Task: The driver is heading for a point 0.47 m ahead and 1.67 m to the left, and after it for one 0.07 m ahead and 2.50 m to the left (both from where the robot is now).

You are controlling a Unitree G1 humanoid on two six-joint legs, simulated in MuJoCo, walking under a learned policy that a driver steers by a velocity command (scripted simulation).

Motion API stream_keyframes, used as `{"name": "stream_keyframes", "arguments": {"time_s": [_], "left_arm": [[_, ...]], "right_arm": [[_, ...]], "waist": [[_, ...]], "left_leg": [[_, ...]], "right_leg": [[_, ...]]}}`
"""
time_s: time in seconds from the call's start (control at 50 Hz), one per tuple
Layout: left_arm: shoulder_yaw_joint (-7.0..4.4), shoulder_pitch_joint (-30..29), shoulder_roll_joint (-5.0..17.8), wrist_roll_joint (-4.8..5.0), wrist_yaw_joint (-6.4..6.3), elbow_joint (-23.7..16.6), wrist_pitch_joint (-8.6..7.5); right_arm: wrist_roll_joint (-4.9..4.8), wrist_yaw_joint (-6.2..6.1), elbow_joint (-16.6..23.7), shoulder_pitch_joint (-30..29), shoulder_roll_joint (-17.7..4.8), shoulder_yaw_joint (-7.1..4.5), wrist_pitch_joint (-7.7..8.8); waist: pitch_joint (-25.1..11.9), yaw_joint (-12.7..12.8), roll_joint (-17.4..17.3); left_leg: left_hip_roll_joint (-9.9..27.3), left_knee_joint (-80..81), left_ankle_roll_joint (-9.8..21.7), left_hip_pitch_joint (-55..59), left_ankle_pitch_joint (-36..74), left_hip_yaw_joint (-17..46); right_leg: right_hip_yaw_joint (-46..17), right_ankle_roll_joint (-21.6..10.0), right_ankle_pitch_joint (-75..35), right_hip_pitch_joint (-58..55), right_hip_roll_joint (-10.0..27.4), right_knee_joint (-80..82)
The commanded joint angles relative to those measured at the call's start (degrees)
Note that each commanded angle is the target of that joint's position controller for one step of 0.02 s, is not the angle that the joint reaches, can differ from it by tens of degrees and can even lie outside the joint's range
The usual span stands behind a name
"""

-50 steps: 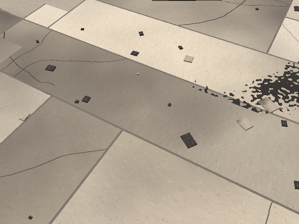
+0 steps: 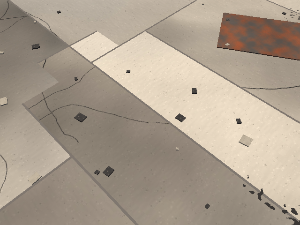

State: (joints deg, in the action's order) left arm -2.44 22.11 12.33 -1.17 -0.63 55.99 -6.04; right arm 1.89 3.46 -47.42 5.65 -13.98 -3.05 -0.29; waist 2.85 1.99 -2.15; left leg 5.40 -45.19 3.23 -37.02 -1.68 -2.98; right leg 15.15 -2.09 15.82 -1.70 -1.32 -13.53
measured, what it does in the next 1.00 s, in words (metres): walks ahead, turning left: left foot, then right foot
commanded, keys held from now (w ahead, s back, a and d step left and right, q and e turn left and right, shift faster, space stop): w+q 1.00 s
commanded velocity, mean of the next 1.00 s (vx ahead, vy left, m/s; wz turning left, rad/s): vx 0.50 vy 0.00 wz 0.59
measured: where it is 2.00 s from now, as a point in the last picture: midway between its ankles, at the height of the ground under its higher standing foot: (55, 139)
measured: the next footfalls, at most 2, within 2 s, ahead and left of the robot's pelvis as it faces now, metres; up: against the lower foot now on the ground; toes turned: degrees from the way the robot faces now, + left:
left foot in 0.14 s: +0.23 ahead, +0.10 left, +0.00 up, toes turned +11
right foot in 0.68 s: +0.59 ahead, +0.03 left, +0.00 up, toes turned +26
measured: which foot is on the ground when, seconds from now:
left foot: up 0.00-0.12, down 0.14-0.70, up 0.72-1.00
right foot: down 0.00-0.16, up 0.18-0.66, down 0.68-1.00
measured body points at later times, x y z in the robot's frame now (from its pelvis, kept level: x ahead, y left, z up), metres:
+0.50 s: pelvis +0.27 +0.06 +0.00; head +0.30 +0.09 +0.45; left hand +0.37 +0.34 -0.11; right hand +0.34 -0.21 -0.12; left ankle +0.19 +0.09 -0.74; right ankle +0.46 -0.07 -0.68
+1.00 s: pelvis +0.54 +0.12 +0.00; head +0.56 +0.13 +0.45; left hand +0.40 +0.36 -0.12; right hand +0.82 -0.01 -0.11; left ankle +0.54 +0.28 -0.67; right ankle +0.55 +0.01 -0.74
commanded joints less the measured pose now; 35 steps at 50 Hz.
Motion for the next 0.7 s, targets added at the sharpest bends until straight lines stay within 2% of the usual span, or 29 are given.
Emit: {"name": "stream_keyframes", "arguments": {"time_s": [0.02,0.04,0.08,0.1,0.12,0.14,0.16,0.18,0.2,0.22,0.24,0.26,0.28,0.3,0.36,0.46,0.56,0.6,0.62,0.64,0.66,0.68,0.7], "left_arm": [[-1.64,1.15,8.25,-0.08,-0.54,-2.24,-0.22],[-1.74,1.59,8.55,-0.17,-0.73,-2.01,0.19],[-2.10,1.32,9.99,-0.37,-1.07,-1.97,1.01],[-2.40,1.17,10.99,-0.44,-1.14,-1.99,1.61],[-2.67,1.09,11.84,-0.41,-1.07,-2.21,2.30],[-2.67,0.39,11.93,-0.27,-0.85,-2.99,2.73],[-1.54,1.64,7.11,0.26,-0.38,-5.87,2.55],[-1.68,-1.44,6.58,0.39,0.62,-10.19,1.78],[-1.96,-8.90,9.05,-0.08,0.83,-11.47,1.19],[-1.48,-9.24,7.91,0.61,0.98,-11.67,0.43],[-1.49,-7.54,7.61,0.47,0.78,-10.48,0.28],[-1.55,-6.73,7.53,-0.66,0.70,-10.37,1.13],[-1.44,-5.24,7.10,-1.51,0.81,-9.97,2.27],[-1.42,-5.09,6.76,-1.82,1.03,-10.20,3.22],[-1.15,-9.12,5.85,-1.73,1.47,-12.13,4.54],[-0.75,-20.45,6.25,-1.35,1.76,-16.18,4.50],[0.11,-28.24,6.38,-0.70,2.25,-19.63,3.49],[0.08,-27.52,7.32,-0.43,2.18,-20.28,2.97],[-0.12,-24.64,8.07,-0.32,2.00,-19.73,2.70],[-0.61,-19.63,9.29,-0.20,1.55,-18.32,2.40],[-1.33,-12.13,10.79,-0.22,0.89,-16.14,1.86],[-2.14,-3.81,13.32,-1.03,0.02,-14.92,1.11],[-2.96,2.05,17.77,-2.52,-0.90,-15.36,1.17]], "right_arm": [[0.30,0.54,5.54,-6.43,-1.62,0.33,0.71],[0.41,0.55,5.93,-6.78,-1.96,0.23,0.75],[0.54,0.21,5.75,-4.80,-2.81,-0.22,0.71],[0.56,-0.08,4.93,-1.40,-3.59,-0.68,0.80],[0.52,-0.46,3.32,4.37,-4.69,-1.42,1.19],[1.01,-1.23,0.34,13.62,-6.79,-2.63,1.77],[1.55,-2.17,-0.43,18.64,-13.36,-4.57,1.88],[-0.16,-2.34,0.98,17.00,-17.71,-5.41,1.26],[-0.76,-2.80,0.69,16.47,-15.94,-5.02,0.62],[-1.17,-3.24,0.47,13.55,-12.94,-4.29,0.77],[-1.23,-3.35,0.63,10.70,-10.13,-3.57,1.20],[-1.75,-3.56,0.74,8.89,-8.59,-3.07,1.70],[-1.88,-3.55,1.10,7.99,-7.64,-2.67,2.30],[-2.03,-3.41,1.04,8.70,-7.59,-2.56,2.99],[-2.00,-3.21,0.36,12.12,-9.58,-3.00,3.83],[-1.89,-3.35,-0.36,18.32,-9.73,-3.00,3.57],[-1.19,-3.98,-0.66,22.32,-10.31,-3.03,3.33],[-0.93,-4.43,-0.17,21.45,-11.08,-3.20,3.32],[-0.88,-4.58,0.39,19.58,-11.71,-3.34,3.36],[-0.81,-4.47,1.05,17.39,-12.48,-3.49,3.53],[-1.04,-4.01,1.24,16.27,-12.85,-3.53,3.83],[-1.60,-3.38,1.84,16.03,-11.04,-3.04,4.33],[-2.79,-3.30,3.77,19.17,-4.51,-1.47,4.61]], "waist": [[2.90,0.16,5.78],[2.80,0.04,5.92],[0.86,-1.42,7.16],[-1.31,-3.01,7.64],[-4.79,-5.29,7.37],[-9.89,-9.56,4.46],[-15.96,-9.83,-4.32],[-19.56,-7.70,-11.07],[-12.81,-9.14,-1.56],[-6.66,-6.94,0.64],[-3.24,-3.91,3.62],[-2.20,-1.89,3.52],[-3.19,-0.74,2.61],[-3.85,-0.38,2.35],[-2.76,-1.06,1.36],[-0.62,-5.24,-0.81],[-0.10,-7.93,-1.72],[-0.10,-6.79,-2.39],[-0.51,-4.98,-2.78],[-2.25,-2.54,-2.95],[-6.06,0.97,-1.13],[-12.11,4.77,2.21],[-20.18,4.50,11.55]], "left_leg": [[-1.20,5.77,1.80,0.95,-1.10,-3.23],[-1.96,7.01,2.73,1.62,-3.32,-3.95],[-5.30,8.49,4.99,6.46,-9.29,-6.14],[-7.47,9.19,6.33,10.57,-12.52,-6.86],[-9.78,11.21,7.81,17.01,-14.18,-6.94],[-10.22,16.03,9.84,29.98,-12.32,-4.36],[4.54,17.99,14.71,46.73,-19.47,16.37],[15.02,28.28,21.96,55.34,-17.21,46.83],[13.50,30.09,19.84,52.36,-13.08,39.47],[12.20,30.00,18.03,44.64,-6.86,31.52],[8.82,30.45,15.23,37.53,0.60,25.86],[5.92,30.87,13.81,32.92,5.78,21.70],[4.23,31.20,13.24,30.67,8.89,19.24],[3.23,31.26,13.40,29.91,11.86,18.38],[1.28,32.66,12.79,28.45,11.58,17.12],[0.50,32.56,10.62,33.07,9.75,19.36],[1.33,28.64,10.07,38.31,15.87,21.94],[2.10,26.64,8.79,38.43,18.07,23.67],[2.02,25.12,7.59,36.70,20.01,23.88],[1.16,21.32,6.23,34.29,25.63,23.56],[-1.35,12.85,4.96,32.51,28.93,22.19],[-5.05,-0.12,3.64,26.19,20.72,19.61],[-10.74,-17.18,2.18,14.01,-11.53,13.51]], "right_leg": [[-3.63,-5.46,-27.64,-0.06,16.89,3.40],[-2.80,-5.17,-31.56,-1.96,17.29,1.63],[-0.80,-4.43,-47.94,-4.57,17.54,-5.37],[-0.16,-4.28,-55.12,-5.29,17.59,-11.81],[0.18,-4.05,-56.45,-4.47,17.39,-21.29],[1.14,-2.34,-47.76,2.34,16.20,-35.46],[0.92,0.27,-17.34,21.06,12.12,-54.40],[-8.76,3.15,16.25,40.01,-0.26,-69.51],[-16.06,2.50,10.83,47.00,3.56,-69.65],[-16.13,2.04,4.80,46.17,6.06,-65.36],[-16.30,1.95,2.28,41.98,7.94,-59.45],[-16.64,2.55,1.89,38.21,8.68,-56.23],[-16.76,3.19,1.46,34.97,8.94,-54.34],[-16.35,3.81,1.51,34.13,8.59,-53.27],[-15.17,5.23,-2.89,36.82,8.15,-47.30],[-15.50,5.76,-12.23,42.67,6.73,-34.55],[-15.25,4.44,-14.08,41.63,3.53,-24.64],[-16.08,3.22,-12.55,36.99,2.60,-20.66],[-16.18,2.37,-10.82,31.58,1.81,-18.34],[-15.70,1.35,-8.20,23.47,0.19,-16.93],[-14.96,0.19,-8.23,13.51,-0.79,-14.11],[-20.54,-1.87,-4.87,0.17,5.47,-12.29],[-39.69,-5.19,4.67,-13.65,22.00,-10.23]]}}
